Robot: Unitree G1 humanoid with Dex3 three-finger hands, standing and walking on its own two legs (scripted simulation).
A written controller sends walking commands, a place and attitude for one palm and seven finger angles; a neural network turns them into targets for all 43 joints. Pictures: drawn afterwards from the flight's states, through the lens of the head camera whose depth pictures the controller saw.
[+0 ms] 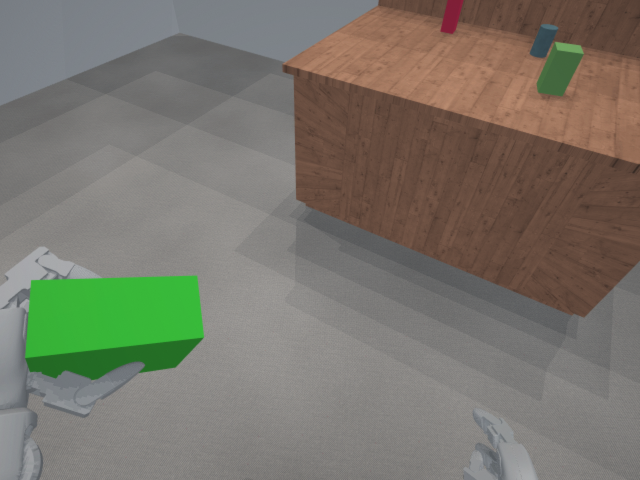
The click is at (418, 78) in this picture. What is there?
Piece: table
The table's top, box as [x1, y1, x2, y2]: [282, 5, 639, 174]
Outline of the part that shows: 282,64 283,71 287,73 639,174 639,58 581,47 584,54 563,95 556,96 538,93 536,89 536,81 553,43 556,41 552,42 545,57 538,58 529,54 530,48 535,37 462,22 457,23 456,29 452,34 440,32 439,31 442,18 378,5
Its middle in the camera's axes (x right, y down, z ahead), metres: +0.61 -0.58 +1.35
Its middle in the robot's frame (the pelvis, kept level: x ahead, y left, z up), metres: +1.42 -0.53 -0.08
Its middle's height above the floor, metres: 0.69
